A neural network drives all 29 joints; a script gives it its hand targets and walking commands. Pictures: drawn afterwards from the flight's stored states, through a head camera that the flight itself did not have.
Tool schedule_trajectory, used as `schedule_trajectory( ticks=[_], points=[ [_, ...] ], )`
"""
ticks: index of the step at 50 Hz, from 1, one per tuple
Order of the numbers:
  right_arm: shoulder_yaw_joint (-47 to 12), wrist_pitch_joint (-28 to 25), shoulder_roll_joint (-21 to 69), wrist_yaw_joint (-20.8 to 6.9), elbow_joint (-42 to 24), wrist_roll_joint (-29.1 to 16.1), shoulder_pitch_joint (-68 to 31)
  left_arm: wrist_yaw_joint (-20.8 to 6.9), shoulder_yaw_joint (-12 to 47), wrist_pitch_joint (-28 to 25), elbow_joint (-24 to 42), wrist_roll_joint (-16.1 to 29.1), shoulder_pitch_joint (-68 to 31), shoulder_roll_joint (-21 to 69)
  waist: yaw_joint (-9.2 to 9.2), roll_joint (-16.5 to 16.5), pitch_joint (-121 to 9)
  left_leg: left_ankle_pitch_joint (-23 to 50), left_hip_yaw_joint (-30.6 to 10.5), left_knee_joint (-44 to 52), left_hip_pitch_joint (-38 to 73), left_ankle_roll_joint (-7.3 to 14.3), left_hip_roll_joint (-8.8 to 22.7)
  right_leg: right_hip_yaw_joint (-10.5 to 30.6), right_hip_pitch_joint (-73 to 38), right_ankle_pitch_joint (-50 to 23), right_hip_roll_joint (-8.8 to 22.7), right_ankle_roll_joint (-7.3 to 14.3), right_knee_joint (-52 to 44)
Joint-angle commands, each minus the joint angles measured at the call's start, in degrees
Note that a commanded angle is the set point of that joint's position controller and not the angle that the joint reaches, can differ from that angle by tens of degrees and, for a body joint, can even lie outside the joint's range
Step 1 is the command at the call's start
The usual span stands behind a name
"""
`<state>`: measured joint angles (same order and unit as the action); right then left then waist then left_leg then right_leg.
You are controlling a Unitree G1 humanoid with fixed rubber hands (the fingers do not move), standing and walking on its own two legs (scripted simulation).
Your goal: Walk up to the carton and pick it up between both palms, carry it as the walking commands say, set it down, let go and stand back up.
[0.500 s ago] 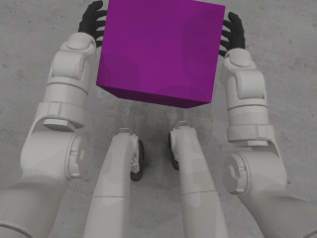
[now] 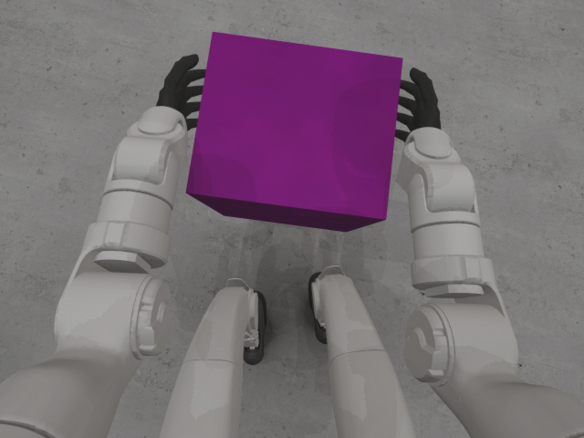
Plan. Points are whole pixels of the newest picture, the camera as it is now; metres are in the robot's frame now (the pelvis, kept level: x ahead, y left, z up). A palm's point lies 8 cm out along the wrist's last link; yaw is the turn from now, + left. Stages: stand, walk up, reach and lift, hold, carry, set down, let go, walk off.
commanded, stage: reach and lift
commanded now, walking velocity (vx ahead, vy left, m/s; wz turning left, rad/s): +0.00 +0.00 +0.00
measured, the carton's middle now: (294, 154) +0.45 -0.02 -0.08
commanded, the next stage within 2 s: hold in 1.92 s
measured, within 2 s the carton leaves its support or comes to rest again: neither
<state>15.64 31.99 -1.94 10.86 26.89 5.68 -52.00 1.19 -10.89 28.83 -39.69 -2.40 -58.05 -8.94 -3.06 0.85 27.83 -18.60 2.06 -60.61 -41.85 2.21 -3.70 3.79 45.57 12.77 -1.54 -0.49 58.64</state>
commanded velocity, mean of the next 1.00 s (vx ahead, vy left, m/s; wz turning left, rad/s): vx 0.00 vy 0.00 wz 0.00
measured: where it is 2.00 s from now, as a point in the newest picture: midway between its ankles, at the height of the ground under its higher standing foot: (289, 330)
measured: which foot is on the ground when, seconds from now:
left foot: down 0.00-1.00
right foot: down 0.00-1.00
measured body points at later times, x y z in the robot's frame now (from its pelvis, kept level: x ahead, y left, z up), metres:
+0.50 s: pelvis +0.08 +0.01 +0.06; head +0.09 +0.01 +0.51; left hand +0.47 +0.14 +0.10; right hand +0.44 -0.17 +0.11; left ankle +0.13 +0.10 -0.65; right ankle +0.18 -0.11 -0.65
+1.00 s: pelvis +0.10 +0.01 +0.07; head +0.04 +0.02 +0.52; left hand +0.45 +0.14 +0.14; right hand +0.42 -0.18 +0.15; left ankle +0.13 +0.10 -0.65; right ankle +0.18 -0.11 -0.65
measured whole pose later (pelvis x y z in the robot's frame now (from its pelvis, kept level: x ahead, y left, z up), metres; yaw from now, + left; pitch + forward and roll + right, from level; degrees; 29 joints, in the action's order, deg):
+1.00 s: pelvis +0.10 +0.01 +0.07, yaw -1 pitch -2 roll +0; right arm 17.0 43.5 5.6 5.2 24.8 13.6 -25.3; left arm -0.4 -12.1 41.3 -35.0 -10.7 -30.2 2.1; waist -3.0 0.6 -7.6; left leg -17.0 0.8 -36.0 -17.0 2.8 -2.7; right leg 3.9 20.4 11.0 -2.0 -0.5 33.4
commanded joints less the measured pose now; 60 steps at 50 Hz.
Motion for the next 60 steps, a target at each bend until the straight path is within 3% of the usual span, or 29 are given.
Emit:
schedule_trajectory(
  ticks=[1, 6, 9, 10, 11, 13, 14, 16, 17, 20, 21, 22, 25, 26, 29, 30, 33, 34, 35, 37, 40, 43, 47, 48, 52, 55, 58, 59, 60],
  points=[
    [-32.3, -3.1, 77.0, -25.5, -4.7, -13.0, -38.4, -18.6, 22.8, -5.7, 23.2, 9.4, -41.3, 72.5, 4.86, -0.4, -123.1, -3.8, -7.8, 19.4, 25.2, -1.1, -1.3, 2.7, -44.7, 5.8, -4.1, -0.4, -14.9],
    [-33.5, -4.7, 75.2, -25.2, -14.6, -13.8, -44.3, -19.4, 21.1, -4.6, 15.8, 6.9, -30.5, 75.5, 5.76, -0.4, -118.1, 2.6, -8.5, 21.7, 28.1, 0.0, -1.4, 2.4, -46.6, 0.5, -3.5, -1.1, -17.8],
    [-31.1, -4.2, 73.9, -26.5, -5.2, -12.8, -38.1, -19.9, 23.5, -5.5, 17.6, 8.4, -34.6, 76.6, 1.31, -1.9, -111.1, 0.7, -9.2, 23.0, 28.3, -1.5, -0.3, 2.0, -42.5, 1.2, -3.6, -0.6, -19.4],
    [-32.0, -3.9, 75.0, -26.3, -9.3, -12.9, -37.5, -19.5, 22.8, -4.5, 18.8, 7.6, -32.0, 76.5, 3.48, -4.4, -113.4, 3.3, -8.6, 24.1, 30.1, -1.1, -1.0, 2.0, -49.5, -1.2, -3.2, -0.5, -20.1],
    [-28.3, -3.3, 73.5, -26.3, -2.6, -10.2, -30.3, -19.6, 20.1, -4.4, 13.3, 5.3, -26.8, 75.9, 3.28, -5.3, -101.2, 5.5, -9.1, 24.7, 27.3, -1.2, -0.6, 1.1, -41.4, -3.7, -3.4, -0.1, -20.3],
    [-32.0, -4.0, 75.8, -26.2, -8.9, -12.3, -31.2, -18.9, 23.2, -4.9, 19.4, 7.0, -27.9, 77.9, 3.28, -3.5, -109.4, 11.1, -8.5, 24.4, 30.6, -0.6, -1.2, 2.4, -50.0, -8.5, -3.4, -0.4, -21.3],
    [-29.1, -4.3, 72.3, -26.3, -5.6, -9.9, -34.7, -19.3, 20.2, -4.8, 11.9, 4.1, -25.6, 75.8, 2.62, -2.5, -98.9, 7.0, -7.7, 24.3, 24.0, -0.8, -1.6, 1.2, -42.7, -5.1, -3.9, -0.5, -22.0],
    [-26.4, -3.4, 74.2, -26.8, -0.4, -8.2, -25.5, -18.3, 20.5, -3.7, 15.0, 3.0, -24.2, 77.4, 3.26, -8.3, -92.5, 5.6, -7.9, 27.0, 25.5, -1.8, -0.6, 0.3, -42.6, -4.1, -3.4, 1.1, -22.7],
    [-25.1, -2.8, 73.9, -26.8, 3.7, -6.4, -18.2, -18.1, 20.6, -3.2, 9.4, 4.0, -18.9, 80.3, 0.32, -3.8, -83.1, 9.0, -9.1, 28.7, 27.9, -1.7, 0.2, -1.3, -37.7, -7.5, -4.5, 0.5, -23.2],
    [-22.3, -1.6, 76.2, -28.1, 10.3, -6.9, -15.9, -18.7, 16.1, -2.6, 8.2, 1.8, -17.4, 75.5, 3.64, -3.3, -67.2, -1.7, -8.4, 31.2, 22.5, -0.7, 0.9, -0.5, -34.8, 2.4, -3.8, 0.8, -25.3],
    [-22.2, -1.8, 74.5, -28.0, 6.0, -7.9, -15.4, -18.7, 18.2, -1.6, 8.9, 2.6, -18.4, 77.9, -0.09, -6.8, -67.9, -6.7, -8.9, 32.3, 21.1, -1.1, 1.8, -0.4, -40.2, 1.9, -3.4, 0.6, -24.9],
    [-21.5, -1.2, 75.5, -28.0, 6.4, -6.8, -20.4, -19.6, 14.5, -1.0, 4.6, 2.3, -16.0, 77.2, 3.05, -2.0, -65.0, -5.3, -7.3, 31.9, 20.1, -0.7, 0.8, -0.4, -40.0, 3.5, -3.1, 0.6, -25.6],
    [-21.2, 0.1, 72.6, -28.0, 2.6, -6.0, -17.5, -19.9, 15.7, 0.9, 6.5, 1.2, -13.9, 78.1, 1.27, -5.8, -66.4, -5.9, -7.8, 34.9, 21.2, -0.9, 0.9, -1.3, -43.3, 1.8, -3.8, 0.9, -26.8],
    [-22.3, 1.6, 75.4, -28.0, 7.2, -7.2, -13.2, -19.4, 15.7, 1.1, 7.3, 2.0, -12.4, 76.0, 3.4, -6.3, -61.9, 1.2, -7.0, 35.0, 23.5, -0.6, 1.2, 0.0, -41.1, -0.8, -3.0, 1.3, -28.7],
    [-24.5, 2.4, 74.5, -28.2, -0.9, -8.7, -16.2, -19.9, 17.6, 2.8, 10.0, 3.7, -11.2, 76.0, 3.02, -2.3, -64.5, 6.4, -6.4, 34.2, 26.1, -0.8, 1.0, -1.2, -45.1, -6.7, -3.4, 0.8, -28.5],
    [-24.8, 2.7, 74.3, -28.1, -1.0, -9.8, -15.0, -18.8, 19.1, 3.0, 13.2, 4.1, -10.9, 77.6, 2.56, -7.1, -66.3, 9.4, -7.3, 35.2, 28.9, -1.1, 1.4, -1.9, -45.2, -9.5, -3.7, 0.7, -27.9],
    [-27.0, 3.9, 74.1, -27.9, -2.6, -9.4, -11.2, -18.9, 20.1, 4.3, 16.3, 5.9, -11.9, 78.3, 1.55, -7.8, -65.8, 13.3, -7.6, 34.9, 28.1, -1.0, 1.4, -1.6, -48.1, -13.0, -3.4, 1.2, -28.5],
    [-27.0, 4.7, 73.3, -28.1, -5.5, -10.4, -10.4, -18.7, 25.2, 5.2, 20.8, 8.4, -11.4, 80.9, -2.06, -9.8, -68.7, 18.5, -9.2, 35.3, 35.2, -1.8, 2.3, -3.2, -45.5, -14.5, -4.5, 0.6, -28.5],
    [-29.0, 4.9, 73.3, -28.2, -8.6, -11.2, -14.9, -18.3, 24.1, 5.7, 16.8, 8.1, -8.2, 81.0, 0.38, -5.4, -66.7, 16.9, -9.4, 35.4, 35.6, -1.6, 2.2, -2.7, -45.5, -12.3, -4.4, 0.7, -29.2],
    [-32.5, 6.3, 74.6, -27.9, -12.8, -13.4, -15.2, -17.9, 27.9, 6.4, 23.2, 11.0, -11.8, 81.3, -0.99, -7.0, -69.9, 18.5, -8.6, 35.6, 37.4, -2.0, 1.9, -2.2, -50.2, -14.9, -3.6, 1.0, -30.0],
    [-31.6, 7.3, 72.1, -27.8, -12.6, -12.3, -16.3, -17.2, 25.4, 8.0, 18.8, 8.3, -6.2, 82.9, 1.99, -6.9, -64.9, 19.6, -8.5, 35.1, 36.4, -2.1, 1.6, -1.6, -46.6, -13.4, -3.6, 1.4, -30.0],
    [-30.7, 9.2, 70.7, -28.7, -11.4, -11.1, -11.4, -16.4, 27.8, 9.2, 25.4, 9.3, -8.3, 83.2, 0.17, -7.8, -61.4, 22.4, -10.5, 36.4, 39.2, -2.7, 3.0, -1.5, -43.8, -12.1, -4.1, 1.3, -31.2],
    [-25.1, 10.0, 65.9, -29.1, -6.0, -8.1, -15.3, -16.7, 20.6, 10.3, 16.2, 5.0, -10.1, 80.6, -0.2, -8.5, -51.1, -0.2, -10.5, 40.6, 27.3, -1.1, 3.9, -2.9, -47.0, -2.9, -4.2, 0.9, -28.7],
    [-24.8, 10.5, 69.3, -29.6, -4.2, -8.1, -16.7, -16.8, 20.1, 9.5, 16.8, 4.6, -11.3, 77.8, 2.0, -4.9, -50.3, -4.2, -9.5, 41.0, 24.8, -0.5, 3.1, -2.2, -47.9, -0.5, -4.0, 0.6, -29.1],
    [-21.9, 9.4, 67.1, -29.6, -2.0, -6.9, -20.4, -17.8, 15.8, 9.4, 11.3, 2.8, -11.5, 79.4, 1.61, -7.5, -48.8, -10.0, -8.7, 42.4, 22.7, 0.2, 3.7, -3.3, -49.9, 2.7, -4.1, 0.5, -28.2],
    [-23.2, 8.5, 69.1, -30.1, -1.5, -7.5, -18.8, -17.7, 19.0, 7.8, 18.1, 4.9, -17.7, 78.6, 2.85, -9.7, -50.2, -7.0, -8.5, 42.0, 23.8, -0.7, 3.4, -2.3, -49.3, 0.4, -4.1, 1.2, -27.9],
    [-28.0, 7.8, 73.8, -29.9, -5.9, -11.1, -21.0, -17.4, 22.5, 7.1, 22.4, 6.7, -18.3, 79.6, 4.44, -7.4, -57.3, 3.1, -7.9, 39.3, 30.5, -1.1, 2.6, -1.1, -45.9, -3.9, -3.7, 1.2, -28.5],
    [-28.4, 8.3, 74.6, -29.8, -4.9, -9.9, -17.6, -17.7, 21.6, 7.2, 22.6, 6.7, -15.9, 77.9, 4.81, -1.9, -58.3, 1.2, -7.5, 39.0, 30.2, -0.8, 2.1, -0.9, -47.1, -1.6, -3.2, 1.0, -29.9],
    [-29.5, 8.1, 74.0, -30.0, -6.0, -11.4, -23.5, -17.6, 21.0, 7.1, 20.8, 6.6, -18.4, 78.7, 6.12, -3.8, -58.5, 2.5, -7.0, 38.0, 29.6, -0.8, 1.9, -0.7, -46.5, -1.9, -3.3, 1.0, -29.0]
  ],
)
